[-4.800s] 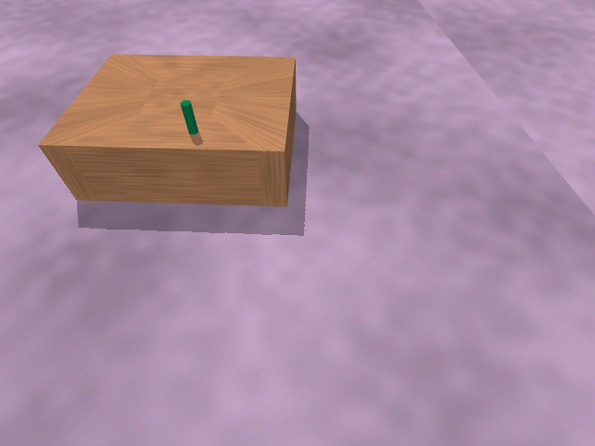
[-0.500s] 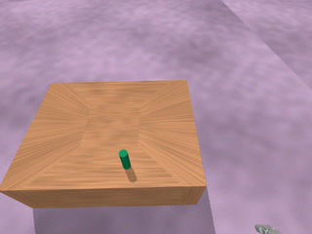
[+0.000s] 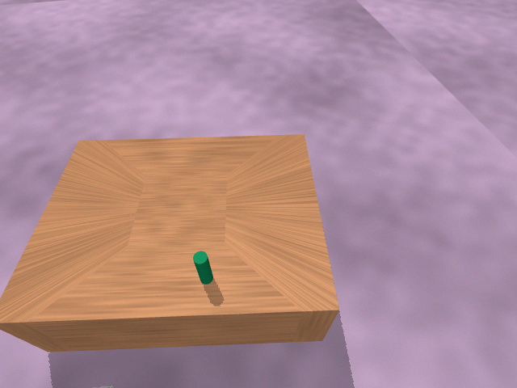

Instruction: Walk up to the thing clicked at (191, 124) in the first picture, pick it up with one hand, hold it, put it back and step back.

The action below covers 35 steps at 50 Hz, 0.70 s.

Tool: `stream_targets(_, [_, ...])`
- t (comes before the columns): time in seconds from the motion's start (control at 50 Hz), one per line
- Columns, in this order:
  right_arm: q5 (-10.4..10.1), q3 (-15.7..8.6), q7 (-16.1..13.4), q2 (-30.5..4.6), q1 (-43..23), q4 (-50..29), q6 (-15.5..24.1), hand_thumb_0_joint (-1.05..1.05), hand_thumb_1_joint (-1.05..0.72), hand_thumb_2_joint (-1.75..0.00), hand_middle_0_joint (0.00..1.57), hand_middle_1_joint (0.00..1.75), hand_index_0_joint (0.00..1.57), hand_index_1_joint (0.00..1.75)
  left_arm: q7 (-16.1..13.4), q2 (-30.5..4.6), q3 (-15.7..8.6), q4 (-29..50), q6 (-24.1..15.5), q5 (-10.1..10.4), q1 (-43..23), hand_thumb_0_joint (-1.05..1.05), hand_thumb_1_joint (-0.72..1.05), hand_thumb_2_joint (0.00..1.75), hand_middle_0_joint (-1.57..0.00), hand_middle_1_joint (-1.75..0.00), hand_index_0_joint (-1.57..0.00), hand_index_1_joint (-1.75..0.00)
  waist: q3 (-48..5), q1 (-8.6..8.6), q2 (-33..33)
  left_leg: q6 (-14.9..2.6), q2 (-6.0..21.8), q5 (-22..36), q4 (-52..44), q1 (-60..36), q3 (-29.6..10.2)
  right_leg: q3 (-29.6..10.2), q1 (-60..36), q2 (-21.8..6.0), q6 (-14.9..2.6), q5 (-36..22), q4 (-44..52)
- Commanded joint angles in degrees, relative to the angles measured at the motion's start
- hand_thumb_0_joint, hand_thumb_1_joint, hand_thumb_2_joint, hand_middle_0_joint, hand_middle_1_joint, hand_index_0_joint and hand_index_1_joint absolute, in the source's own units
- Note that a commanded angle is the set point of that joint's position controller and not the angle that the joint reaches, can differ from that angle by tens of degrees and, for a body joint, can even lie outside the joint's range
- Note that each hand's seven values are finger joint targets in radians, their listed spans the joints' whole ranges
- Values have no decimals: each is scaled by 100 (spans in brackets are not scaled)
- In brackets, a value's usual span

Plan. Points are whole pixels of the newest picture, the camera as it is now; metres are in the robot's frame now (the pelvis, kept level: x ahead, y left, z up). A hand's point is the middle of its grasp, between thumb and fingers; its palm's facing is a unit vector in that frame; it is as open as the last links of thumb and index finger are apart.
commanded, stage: walk up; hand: left
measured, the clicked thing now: (203, 268) +0.49 +0.19 -0.38
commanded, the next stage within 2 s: stand in 0.08 s
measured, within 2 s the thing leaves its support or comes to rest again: neither
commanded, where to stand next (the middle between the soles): +0.05 -0.02 m, yaw -1 degrees
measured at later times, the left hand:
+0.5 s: hand out of the picture +0.08 +0.25 -0.15, palm faces +0.00 -0.94 -0.35, open 7.4 cm
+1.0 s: hand out of the picture +0.09 +0.25 -0.15, palm faces +0.00 -0.94 -0.35, open 7.4 cm
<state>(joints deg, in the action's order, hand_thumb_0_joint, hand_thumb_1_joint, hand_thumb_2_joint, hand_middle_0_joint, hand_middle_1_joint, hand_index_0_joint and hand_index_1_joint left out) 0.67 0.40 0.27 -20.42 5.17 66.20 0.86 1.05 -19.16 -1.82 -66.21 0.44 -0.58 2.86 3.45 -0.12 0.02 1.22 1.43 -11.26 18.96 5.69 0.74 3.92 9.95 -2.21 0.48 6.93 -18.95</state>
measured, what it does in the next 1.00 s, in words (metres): stands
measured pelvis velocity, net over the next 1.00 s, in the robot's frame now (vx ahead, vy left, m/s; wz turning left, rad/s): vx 0.02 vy -0.01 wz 0.01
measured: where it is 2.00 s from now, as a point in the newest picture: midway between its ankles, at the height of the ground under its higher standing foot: outside the picture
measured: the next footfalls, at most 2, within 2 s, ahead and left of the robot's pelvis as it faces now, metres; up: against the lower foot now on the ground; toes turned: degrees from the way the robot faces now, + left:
none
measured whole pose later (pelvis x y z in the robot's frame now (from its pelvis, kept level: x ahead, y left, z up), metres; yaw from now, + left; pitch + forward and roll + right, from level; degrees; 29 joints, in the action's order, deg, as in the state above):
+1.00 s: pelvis +0.02 -0.01 +0.00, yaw +1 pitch -2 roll +0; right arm 0.9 0.6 0.6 -20.7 6.5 65.1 0.3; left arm 0.4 -19.6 -0.4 -66.3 -0.6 -0.7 4.9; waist 2.4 -0.2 0.9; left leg 1.8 1.9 -11.8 17.4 3.6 0.0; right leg 4.7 8.1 -1.8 0.0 8.3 -18.6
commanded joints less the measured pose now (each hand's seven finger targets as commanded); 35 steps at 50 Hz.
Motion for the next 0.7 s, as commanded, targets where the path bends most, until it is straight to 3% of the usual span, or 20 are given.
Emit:
stream_targets(0.0, [-28, -234, -89, -1211, -292, -348, 139, 0, -90, -90, 20, 30, 20, 30, -55, -1207, -187, 359, -121, 25, -273, 0, 90, 90, -20, -30, -20, -30, -536, -37, 2, -192, 597, 399, -462, 482, -560, -652, -592, -584, -85, -203, 250])
stream_targets(0.06, [24, -235, -82, -1196, -185, -341, 122, 0, -90, -90, 20, 30, 20, 30, -71, -1247, -140, 356, -156, 7, -228, 0, 90, 90, -20, -30, -20, -30, -734, 3, 157, -171, 648, 203, -517, 393, -544, -679, -695, -646, -133, -8, 259])
stream_targets(0.16, [15, -236, -56, -1185, -219, -364, 115, 0, -90, -90, 20, 30, 20, 30, -88, -1275, -103, 357, -190, 6, -204, 0, 90, 90, -20, -30, -20, -30, -492, -18, 31, -160, 618, 156, -538, 433, -567, -667, -451, -621, -123, 146, 286])
stream_targets(0.34, [8, -243, -52, -1209, -174, -400, 102, 0, -90, -90, 20, 30, 20, 30, -123, -1298, -67, 351, -246, 28, -153, 0, 90, 90, -20, -30, -20, -30, -606, 15, -40, -186, 659, 835, -406, 209, -546, -624, -568, -662, -123, -541, 218])
stream_targets(0.68, [-8, -221, -61, -1194, -134, -409, 71, 0, -90, -90, 20, 30, 20, 30, -143, -1349, -56, 331, -247, 18, -72, 0, 90, 90, -20, -30, -20, -30, -644, 8, -26, -158, 672, 886, -411, 107, -512, -598, -657, -665, -124, -680, 253])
